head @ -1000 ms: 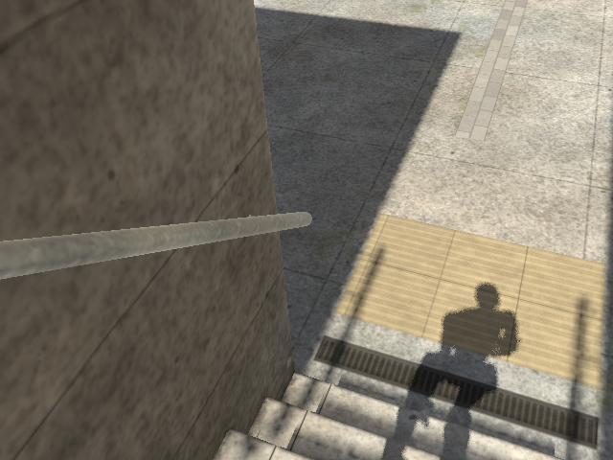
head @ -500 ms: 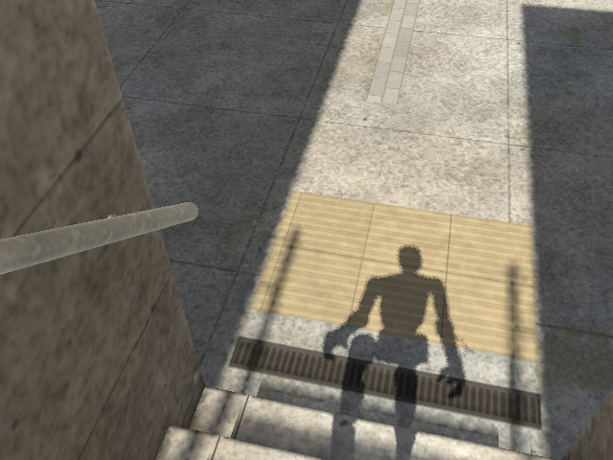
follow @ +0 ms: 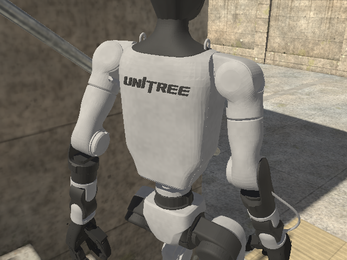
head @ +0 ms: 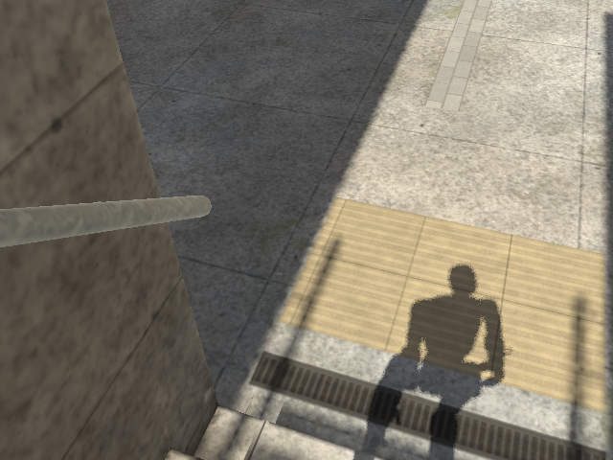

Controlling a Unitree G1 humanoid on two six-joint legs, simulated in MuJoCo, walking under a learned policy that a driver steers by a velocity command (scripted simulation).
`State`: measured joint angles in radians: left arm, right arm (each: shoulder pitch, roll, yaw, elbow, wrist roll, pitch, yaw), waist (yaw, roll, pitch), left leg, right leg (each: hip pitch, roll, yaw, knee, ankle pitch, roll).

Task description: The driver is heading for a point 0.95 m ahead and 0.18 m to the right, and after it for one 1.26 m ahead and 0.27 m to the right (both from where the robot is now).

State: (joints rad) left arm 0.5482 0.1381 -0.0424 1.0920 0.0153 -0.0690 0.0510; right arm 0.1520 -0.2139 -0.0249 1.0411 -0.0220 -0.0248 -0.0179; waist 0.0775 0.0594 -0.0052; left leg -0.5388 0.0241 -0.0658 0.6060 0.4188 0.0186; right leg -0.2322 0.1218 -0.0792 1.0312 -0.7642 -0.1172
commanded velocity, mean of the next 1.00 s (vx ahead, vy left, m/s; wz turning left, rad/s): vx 0.33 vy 0.00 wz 0.00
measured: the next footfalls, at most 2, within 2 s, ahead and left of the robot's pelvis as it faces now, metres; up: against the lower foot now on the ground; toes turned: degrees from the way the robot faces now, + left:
left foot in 0.12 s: +0.19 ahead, +0.10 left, -0.19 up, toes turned +5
right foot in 0.94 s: +0.34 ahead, -0.30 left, -0.39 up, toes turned -1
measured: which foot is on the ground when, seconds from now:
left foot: up 0.00-0.10, down 0.12-0.92, up 0.94-1.00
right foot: down 0.00-0.12, up 0.14-0.92, down 0.94-1.00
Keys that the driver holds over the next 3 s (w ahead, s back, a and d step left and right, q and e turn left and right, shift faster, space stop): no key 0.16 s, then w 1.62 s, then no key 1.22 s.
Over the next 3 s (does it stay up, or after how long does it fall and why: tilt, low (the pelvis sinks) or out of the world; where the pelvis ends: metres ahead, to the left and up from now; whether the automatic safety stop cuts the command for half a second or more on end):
stays up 1.03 -0.32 -0.70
